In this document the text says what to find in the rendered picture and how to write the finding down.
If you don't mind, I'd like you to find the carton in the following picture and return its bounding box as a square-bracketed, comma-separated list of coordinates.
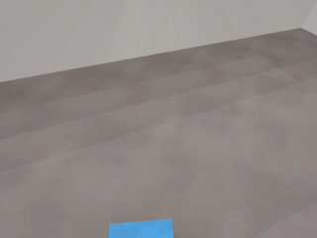
[108, 218, 173, 238]

